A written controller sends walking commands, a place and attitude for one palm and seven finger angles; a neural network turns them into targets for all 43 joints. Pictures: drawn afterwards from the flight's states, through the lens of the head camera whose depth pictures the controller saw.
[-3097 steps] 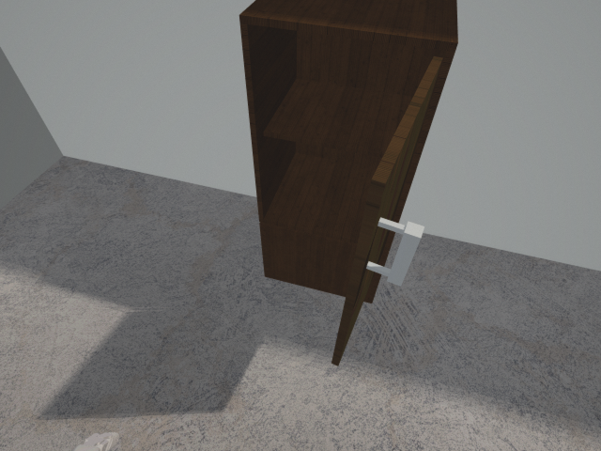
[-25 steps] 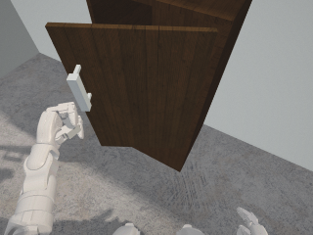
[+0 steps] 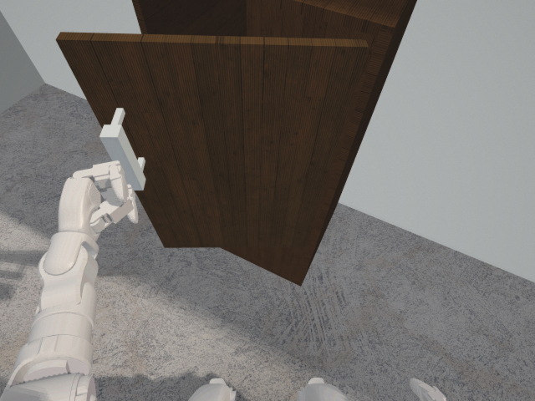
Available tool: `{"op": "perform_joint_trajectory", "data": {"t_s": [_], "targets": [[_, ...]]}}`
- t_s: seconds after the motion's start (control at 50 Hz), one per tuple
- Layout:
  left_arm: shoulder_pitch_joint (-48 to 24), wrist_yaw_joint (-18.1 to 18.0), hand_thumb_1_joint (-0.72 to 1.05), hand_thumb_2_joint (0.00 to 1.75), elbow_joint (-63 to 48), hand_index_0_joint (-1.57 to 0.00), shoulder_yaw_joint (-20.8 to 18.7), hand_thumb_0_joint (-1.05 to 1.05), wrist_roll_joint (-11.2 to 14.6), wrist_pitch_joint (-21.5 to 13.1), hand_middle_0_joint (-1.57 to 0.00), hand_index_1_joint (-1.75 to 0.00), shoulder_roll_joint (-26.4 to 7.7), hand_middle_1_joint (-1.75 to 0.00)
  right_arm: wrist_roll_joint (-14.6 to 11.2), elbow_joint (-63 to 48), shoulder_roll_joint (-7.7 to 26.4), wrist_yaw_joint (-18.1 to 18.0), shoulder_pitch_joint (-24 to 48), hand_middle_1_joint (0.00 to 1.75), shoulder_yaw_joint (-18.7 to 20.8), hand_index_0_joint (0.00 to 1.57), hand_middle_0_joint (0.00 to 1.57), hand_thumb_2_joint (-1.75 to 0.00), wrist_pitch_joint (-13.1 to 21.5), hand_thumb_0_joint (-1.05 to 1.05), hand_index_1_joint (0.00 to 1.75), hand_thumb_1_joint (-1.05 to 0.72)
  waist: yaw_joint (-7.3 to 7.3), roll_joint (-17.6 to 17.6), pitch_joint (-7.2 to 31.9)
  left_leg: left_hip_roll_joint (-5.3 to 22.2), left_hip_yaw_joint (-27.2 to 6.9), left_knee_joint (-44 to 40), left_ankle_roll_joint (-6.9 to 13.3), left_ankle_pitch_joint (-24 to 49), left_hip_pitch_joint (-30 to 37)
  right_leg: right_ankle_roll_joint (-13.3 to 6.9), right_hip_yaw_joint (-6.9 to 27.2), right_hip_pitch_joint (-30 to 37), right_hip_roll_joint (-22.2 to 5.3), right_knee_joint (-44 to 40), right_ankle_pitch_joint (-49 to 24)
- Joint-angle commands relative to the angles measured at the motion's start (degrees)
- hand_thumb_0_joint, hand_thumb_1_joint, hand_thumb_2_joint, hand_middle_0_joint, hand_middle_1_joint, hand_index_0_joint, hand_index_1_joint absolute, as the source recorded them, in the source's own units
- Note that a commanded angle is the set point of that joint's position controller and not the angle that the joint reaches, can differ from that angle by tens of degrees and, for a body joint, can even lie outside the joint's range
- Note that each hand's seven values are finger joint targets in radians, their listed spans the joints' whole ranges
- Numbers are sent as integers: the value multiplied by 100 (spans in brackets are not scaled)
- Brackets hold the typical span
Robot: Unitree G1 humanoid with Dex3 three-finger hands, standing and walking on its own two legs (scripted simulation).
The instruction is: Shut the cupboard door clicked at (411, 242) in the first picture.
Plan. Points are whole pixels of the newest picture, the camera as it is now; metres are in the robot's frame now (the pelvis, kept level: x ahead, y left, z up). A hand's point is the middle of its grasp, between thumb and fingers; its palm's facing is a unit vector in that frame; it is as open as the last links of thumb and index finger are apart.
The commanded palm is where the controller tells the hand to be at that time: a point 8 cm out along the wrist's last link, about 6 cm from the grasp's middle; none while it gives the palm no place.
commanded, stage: bring the fist close to the handle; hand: left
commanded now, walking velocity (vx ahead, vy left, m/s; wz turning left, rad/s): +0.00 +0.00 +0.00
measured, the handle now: (128, 150) +0.49 +0.24 +0.06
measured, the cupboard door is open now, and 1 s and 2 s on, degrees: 28 17 7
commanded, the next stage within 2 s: push the door shut along its arc in 0.02 s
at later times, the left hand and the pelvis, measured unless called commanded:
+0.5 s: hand (133, 183) +0.42 +0.21 +0.07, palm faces -0.05 -1.00 -0.03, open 3.1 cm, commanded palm +0.41 +0.25 +0.07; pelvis -0.01 +0.00 -0.01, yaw +1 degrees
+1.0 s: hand (153, 154) +0.47 +0.19 +0.07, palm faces -0.18 -0.98 -0.02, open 3.3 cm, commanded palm +0.47 +0.23 +0.07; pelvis -0.02 +0.00 -0.02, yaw +1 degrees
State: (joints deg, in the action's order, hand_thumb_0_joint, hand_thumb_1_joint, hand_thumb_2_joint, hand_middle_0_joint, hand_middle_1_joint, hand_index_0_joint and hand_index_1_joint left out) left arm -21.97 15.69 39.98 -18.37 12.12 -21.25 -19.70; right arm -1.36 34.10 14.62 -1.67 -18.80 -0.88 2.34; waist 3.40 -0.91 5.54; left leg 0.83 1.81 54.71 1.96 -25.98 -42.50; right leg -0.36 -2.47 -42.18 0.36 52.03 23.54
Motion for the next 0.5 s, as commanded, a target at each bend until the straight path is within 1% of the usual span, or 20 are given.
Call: {"op": "perform_joint_trajectory", "data": {"t_s": [0.0, 0.02, 0.04, 0.06, 0.08, 0.1, 0.12, 0.14, 0.16, 0.18, 0.24, 0.26, 0.28, 0.3, 0.34, 0.36, 0.38, 0.4, 0.42, 0.48], "targets": [[-1831, 54, 90, 90, -1218, -130, -118, 0, 149, -413, -130, -150, -1115, -150, -41, -665, 895, -76, -122, 30, 334, 20, 20, -90, 258, 0, 30, -90, -23, -336, 1955, -23, -363, -833, -119, 1810, 1220, -114, 42, 942, 131, -484, -1541], [-1942, 64, 90, 90, -1255, -130, -19, 0, 156, -409, -130, -150, -1042, -150, -48, -641, 900, -74, -109, 30, 337, 20, 20, -90, 261, 0, 30, -90, 28, -397, 1904, -16, -379, -836, -122, 1771, 1287, -113, 34, 838, 133, -510, -1485], [-1956, 75, 90, 90, -1305, -130, 3, 0, 195, -414, -130, -150, -1001, -150, -44, -647, 901, -75, -114, 30, 333, 20, 20, -90, 276, 0, 30, -90, 4, -525, 1954, -25, -402, -814, -129, 1896, 1378, -133, 21, 835, 137, -488, -1526], [-1859, 63, 90, 90, -1302, -130, -108, 0, 183, -397, -130, -150, -1125, -150, -38, -628, 913, -72, -126, 30, 345, 20, 20, -90, 272, 0, 30, -90, -32, -444, 2045, -13, -408, -810, -136, 1945, 1399, -127, 21, 892, 130, -480, -1578], [-1724, 69, 90, 90, -1217, -130, -108, 0, 202, -368, -130, -150, -1092, -150, -44, -643, 914, -73, -124, 30, 342, 20, 20, -90, 264, 0, 30, -90, -34, -228, 2011, -15, -408, -817, -130, 1933, 1326, -118, 14, 939, 131, -487, -1599], [-1733, 66, 90, 90, -1182, -130, -72, 0, 198, -351, -130, -150, -1048, -150, -46, -652, 902, -70, -97, 30, 331, 20, 20, -90, 259, 0, 30, -90, -42, -183, 1915, -26, -393, -832, -126, 1837, 1216, -112, 22, 959, 121, -499, -1568], [-1795, 75, 90, 90, -1225, -130, -23, 0, 170, -347, -130, -150, -1036, -150, -51, -658, 906, -64, -92, 30, 328, 20, 20, -90, 259, 0, 30, -90, -22, -282, 1897, -24, -407, -840, -130, 1878, 1243, -120, 15, 924, 115, -484, -1588], [-1964, 76, 90, 90, -1161, -130, -26, 0, 151, -337, -130, -150, -1088, -150, -46, -635, 924, -78, -118, 30, 325, 20, 20, -90, 258, 0, 30, -90, 37, -273, 1853, -32, -404, -789, -111, 1878, 1238, -116, 16, 855, 120, -467, -1592], [-2196, 76, 90, 90, -1084, -130, -135, 0, 116, -345, -130, -150, -1275, -150, -45, -583, 934, -90, -108, 30, 318, 20, 20, -90, 240, 0, 30, -90, 60, -227, 1802, -17, -422, -794, -119, 1707, 1182, -109, 29, 790, 111, -483, -1469], [-2402, 108, 90, 90, -932, -130, -36, 0, 96, -333, -130, -150, -1203, -150, -46, -569, 921, -98, -95, 30, 293, 20, 20, -90, 233, 0, 30, -90, 112, -224, 1730, -42, -399, -796, -104, 1510, 1086, -103, 56, 774, 106, -504, -1353], [-2920, 197, 90, 90, -778, -130, -178, 0, 64, -409, -130, -150, -1487, -150, -39, -544, 950, -144, -113, 30, 280, 20, 20, -90, 226, 0, 30, -90, 110, -350, 1898, -57, -432, -724, -95, 1517, 1131, -138, 96, 770, 102, -460, -1339], [-3152, 252, 90, 90, -670, -130, -79, 0, 41, -428, -130, -150, -1462, -150, -50, -504, 939, -148, -85, 30, 261, 20, 20, -90, 225, 0, 30, -90, 172, -484, 1904, -50, -438, -712, -110, 1460, 1170, -137, 103, 670, 87, -457, -1282], [-3272, 309, 90, 90, -469, -130, -17, 0, 49, -418, -130, -150, -1380, -150, -46, -475, 931, -154, -105, 30, 255, 20, 20, -90, 231, 0, 30, -90, 199, -350, 1891, -47, -459, -695, -107, 1410, 1138, -129, 84, 628, 91, -452, -1238], [-3424, 362, 90, 90, -348, -130, -53, 0, 24, -440, -130, -150, -1487, -150, -47, -440, 960, -160, -128, 30, 262, 20, 20, -90, 230, 0, 30, -90, 209, -407, 1948, -34, -487, -669, -115, 1430, 1171, -141, 86, 552, 90, -429, -1223], [-3524, 475, 90, 90, -144, -130, 33, 0, 25, -438, -130, -150, -1447, -150, -48, -444, 985, -157, -188, 30, 263, 20, 20, -90, 229, 0, 30, -90, 211, -619, 2081, -44, -518, -603, -121, 1631, 1320, -169, 79, 428, 97, -375, -1297], [-3610, 512, 90, 90, 33, -130, 48, 0, 27, -409, -130, -150, -1436, -150, -44, -404, 979, -149, -206, 30, 257, 20, 20, -90, 212, 0, 30, -90, 243, -534, 2082, -29, -514, -576, -119, 1609, 1292, -149, 75, 382, 88, -375, -1307], [-3634, 542, 90, 90, 259, -130, 29, 0, 22, -379, -130, -150, -1462, -150, -44, -391, 1001, -146, -250, 30, 256, 20, 20, -90, 190, 0, 30, -90, 248, -324, 2018, -22, -549, -587, -119, 1586, 1180, -147, 56, 374, 90, -359, -1285], [-3739, 588, 90, 90, 354, -130, 75, 0, 42, -360, -130, -150, -1403, -150, -47, -394, 999, -137, -251, 30, 258, 20, 20, -90, 182, 0, 30, -90, 281, -339, 1969, -36, -506, -562, -102, 1520, 1094, -132, 75, 364, 88, -376, -1280], [-3811, 613, 90, 90, 416, -130, -55, 0, 27, -369, -130, -150, -1597, -150, -45, -390, 1033, -137, -287, 30, 264, 20, 20, -90, 162, 0, 30, -90, 256, -266, 1989, -29, -529, -560, -102, 1494, 1024, -142, 75, 393, 87, -355, -1258], [-4315, 724, 90, 90, 516, -130, 204, 0, -1, -408, -130, -150, -1421, -150, -41, -330, 1038, -131, -355, 30, 272, 20, 20, -90, 147, 0, 30, -90, 408, -426, 2157, -23, -546, -447, -81, 1490, 1125, -131, 91, 152, 91, -313, -1210]]}}
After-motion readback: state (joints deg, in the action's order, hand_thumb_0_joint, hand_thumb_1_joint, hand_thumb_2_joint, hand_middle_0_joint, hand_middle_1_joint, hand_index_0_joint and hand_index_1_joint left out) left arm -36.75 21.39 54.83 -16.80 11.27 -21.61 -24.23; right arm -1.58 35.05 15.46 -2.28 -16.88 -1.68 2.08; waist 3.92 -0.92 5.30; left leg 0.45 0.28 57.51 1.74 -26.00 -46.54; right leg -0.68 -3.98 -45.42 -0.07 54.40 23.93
